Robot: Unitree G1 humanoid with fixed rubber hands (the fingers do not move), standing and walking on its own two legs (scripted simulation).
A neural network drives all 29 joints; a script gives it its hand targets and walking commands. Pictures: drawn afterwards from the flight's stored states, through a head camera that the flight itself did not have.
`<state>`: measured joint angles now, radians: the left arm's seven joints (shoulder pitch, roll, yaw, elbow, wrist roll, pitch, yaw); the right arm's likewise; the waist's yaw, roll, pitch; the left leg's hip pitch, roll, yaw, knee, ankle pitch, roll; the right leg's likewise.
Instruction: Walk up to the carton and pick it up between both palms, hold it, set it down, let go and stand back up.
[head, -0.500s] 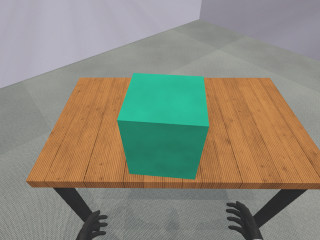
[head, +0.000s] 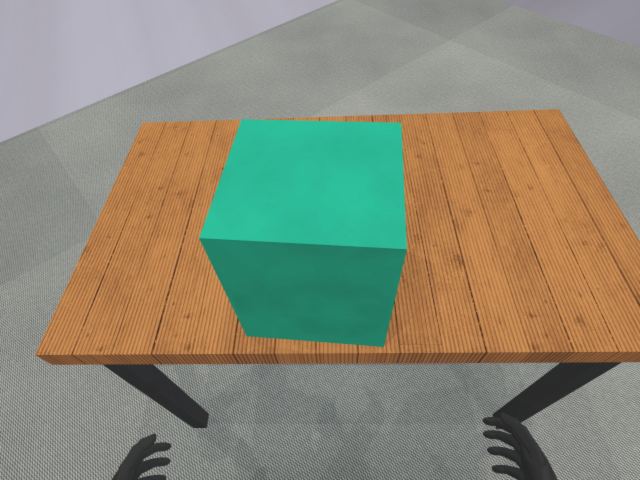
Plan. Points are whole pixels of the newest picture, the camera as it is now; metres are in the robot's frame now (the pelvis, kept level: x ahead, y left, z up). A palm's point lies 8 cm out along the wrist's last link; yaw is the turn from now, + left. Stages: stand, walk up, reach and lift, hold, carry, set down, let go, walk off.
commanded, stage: stand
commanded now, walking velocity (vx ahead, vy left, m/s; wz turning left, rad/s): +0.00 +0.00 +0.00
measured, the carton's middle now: (316, 239) +0.42 +0.03 +0.03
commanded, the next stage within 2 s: none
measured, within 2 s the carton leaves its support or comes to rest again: neither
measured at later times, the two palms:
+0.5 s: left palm out of the picture +0.10 +0.26 -0.09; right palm (541, 476) +0.15 -0.25 -0.09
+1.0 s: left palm out of the picture +0.07 +0.25 -0.09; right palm out of the picture +0.13 -0.26 -0.09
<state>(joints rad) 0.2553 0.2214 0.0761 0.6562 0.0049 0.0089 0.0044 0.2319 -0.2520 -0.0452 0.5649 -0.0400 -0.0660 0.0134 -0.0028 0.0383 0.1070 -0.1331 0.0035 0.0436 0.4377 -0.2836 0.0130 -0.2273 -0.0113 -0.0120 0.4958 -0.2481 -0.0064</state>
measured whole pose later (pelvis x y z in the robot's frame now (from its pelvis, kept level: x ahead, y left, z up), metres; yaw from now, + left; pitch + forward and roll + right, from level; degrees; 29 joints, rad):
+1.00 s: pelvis -0.02 -0.01 +0.00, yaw +0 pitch -3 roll +2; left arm 0.25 0.22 0.08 0.76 0.00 -0.02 -0.01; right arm 0.23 -0.27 -0.05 0.57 -0.04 -0.04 0.01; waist 0.00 0.04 0.09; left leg -0.13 0.00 0.04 0.44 -0.26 0.00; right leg -0.23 -0.01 -0.01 0.52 -0.24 -0.02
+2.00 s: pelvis -0.02 -0.01 +0.00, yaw +0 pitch -3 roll +2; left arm 0.25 0.22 0.08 0.82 0.00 -0.03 0.00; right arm 0.25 -0.28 -0.05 0.59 -0.04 -0.04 0.01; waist 0.00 0.04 0.08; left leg -0.13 0.00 0.04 0.44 -0.25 0.00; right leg -0.23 -0.01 -0.01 0.52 -0.23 -0.02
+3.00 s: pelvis -0.03 -0.01 +0.00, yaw +0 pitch -5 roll +2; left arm 0.24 0.23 0.08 0.86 0.00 -0.03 -0.01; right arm 0.23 -0.29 -0.05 0.63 -0.04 -0.04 0.01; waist 0.00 0.03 0.08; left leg -0.12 0.00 0.04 0.44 -0.24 0.00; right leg -0.22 -0.01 -0.01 0.51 -0.21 -0.02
